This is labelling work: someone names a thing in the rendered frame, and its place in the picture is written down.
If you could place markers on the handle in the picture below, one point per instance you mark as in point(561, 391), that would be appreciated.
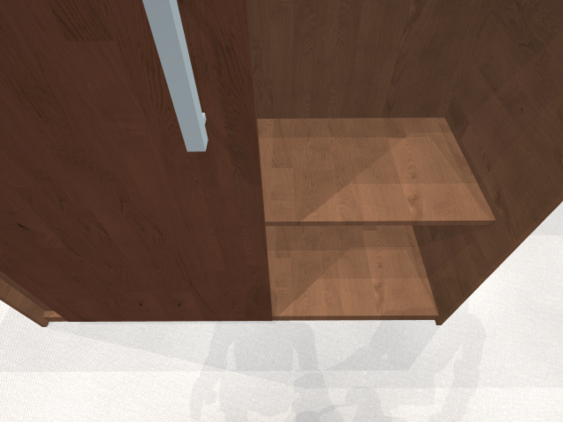
point(169, 37)

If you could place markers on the wardrobe door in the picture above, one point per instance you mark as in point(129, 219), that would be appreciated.
point(104, 215)
point(23, 291)

